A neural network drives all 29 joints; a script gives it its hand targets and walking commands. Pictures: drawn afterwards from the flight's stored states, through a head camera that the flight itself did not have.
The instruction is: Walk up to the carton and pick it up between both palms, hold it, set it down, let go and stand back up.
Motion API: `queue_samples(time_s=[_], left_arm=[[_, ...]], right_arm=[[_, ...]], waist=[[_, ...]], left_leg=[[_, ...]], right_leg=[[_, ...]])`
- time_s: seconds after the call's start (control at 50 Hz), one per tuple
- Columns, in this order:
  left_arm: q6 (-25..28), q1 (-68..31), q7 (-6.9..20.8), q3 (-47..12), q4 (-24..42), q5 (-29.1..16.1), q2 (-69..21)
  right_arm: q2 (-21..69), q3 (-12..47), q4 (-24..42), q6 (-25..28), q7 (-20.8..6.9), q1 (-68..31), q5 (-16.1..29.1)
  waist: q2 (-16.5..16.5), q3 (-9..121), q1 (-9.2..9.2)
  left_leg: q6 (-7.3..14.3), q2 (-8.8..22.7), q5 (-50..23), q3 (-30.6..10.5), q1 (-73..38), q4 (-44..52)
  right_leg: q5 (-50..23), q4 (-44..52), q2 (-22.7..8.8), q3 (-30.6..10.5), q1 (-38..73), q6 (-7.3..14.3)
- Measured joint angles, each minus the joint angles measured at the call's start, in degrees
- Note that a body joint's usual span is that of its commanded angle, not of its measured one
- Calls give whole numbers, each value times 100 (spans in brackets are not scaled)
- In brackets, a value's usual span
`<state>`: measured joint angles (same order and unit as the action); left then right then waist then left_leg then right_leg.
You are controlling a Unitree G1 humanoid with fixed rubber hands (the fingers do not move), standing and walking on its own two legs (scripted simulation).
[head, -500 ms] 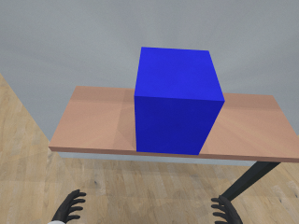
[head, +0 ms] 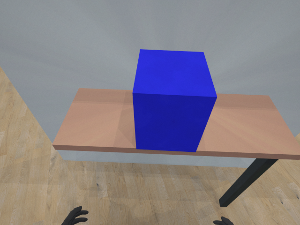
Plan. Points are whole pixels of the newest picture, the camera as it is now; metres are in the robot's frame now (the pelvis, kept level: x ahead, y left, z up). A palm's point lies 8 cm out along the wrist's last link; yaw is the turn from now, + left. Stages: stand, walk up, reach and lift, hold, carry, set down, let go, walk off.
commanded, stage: stand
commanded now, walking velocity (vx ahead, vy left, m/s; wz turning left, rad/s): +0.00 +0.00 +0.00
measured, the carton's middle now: (168, 102) +0.48 -0.05 +0.06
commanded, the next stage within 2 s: walk up in 1.68 s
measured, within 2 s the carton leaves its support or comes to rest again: neither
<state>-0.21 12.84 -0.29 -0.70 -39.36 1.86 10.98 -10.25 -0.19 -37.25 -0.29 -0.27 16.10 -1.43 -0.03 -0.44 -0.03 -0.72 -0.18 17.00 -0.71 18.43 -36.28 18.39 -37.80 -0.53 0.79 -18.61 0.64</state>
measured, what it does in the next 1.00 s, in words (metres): stands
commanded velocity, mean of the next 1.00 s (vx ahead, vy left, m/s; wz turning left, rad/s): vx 0.00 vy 0.00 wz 0.00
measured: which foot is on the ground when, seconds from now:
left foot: down 0.00-1.00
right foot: down 0.00-1.00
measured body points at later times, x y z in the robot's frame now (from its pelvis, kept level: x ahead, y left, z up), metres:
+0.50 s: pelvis +0.00 +0.01 +0.00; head +0.01 +0.01 +0.45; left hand +0.12 +0.25 -0.11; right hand +0.12 -0.21 -0.11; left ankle +0.03 +0.13 -0.72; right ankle +0.02 -0.11 -0.72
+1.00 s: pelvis +0.01 +0.00 +0.00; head +0.01 +0.00 +0.45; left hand +0.12 +0.24 -0.11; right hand +0.11 -0.23 -0.12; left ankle +0.03 +0.13 -0.72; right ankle +0.02 -0.11 -0.72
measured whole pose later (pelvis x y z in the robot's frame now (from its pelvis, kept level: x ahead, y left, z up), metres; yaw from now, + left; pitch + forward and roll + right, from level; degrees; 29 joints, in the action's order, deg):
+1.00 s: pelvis +0.01 +0.00 +0.00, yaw +0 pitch -1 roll +0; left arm 0.1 14.0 -0.5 0.9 -44.9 1.2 9.8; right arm -10.1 -1.5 -42.3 0.4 0.9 16.3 -1.3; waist -0.9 0.1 -0.2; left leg -0.3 -0.1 16.9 -0.7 16.2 -34.1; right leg 17.7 -34.6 -0.4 0.8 -15.9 0.2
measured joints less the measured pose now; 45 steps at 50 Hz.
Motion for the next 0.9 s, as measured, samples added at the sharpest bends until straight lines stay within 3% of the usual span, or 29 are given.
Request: queue_samples(time_s=[0.14,0.58,0.74,0.9], left_arm=[[-46,-32,33,9,-31,-5,-64],[22,53,38,168,-288,-50,-35],[42,21,35,115,-359,-26,-108],[99,64,32,149,-487,-51,-105]], right_arm=[[44,5,-70,-15,41,108,-6],[84,-74,-98,89,39,-154,-16],[70,-98,-203,88,11,-65,8],[33,-115,-427,121,62,89,33]], waist=[[-45,-94,56],[-99,126,-106],[-47,84,2],[15,99,-7]], left_leg=[[36,12,-43,9,71,-15],[82,3,-56,3,188,46],[71,-9,-43,-5,54,132],[50,0,-25,4,-117,216]], right_leg=[[-107,87,13,-9,-27,-35],[-162,231,5,-2,-103,-80],[-121,277,-8,5,19,-73],[-79,309,0,-3,160,-48]])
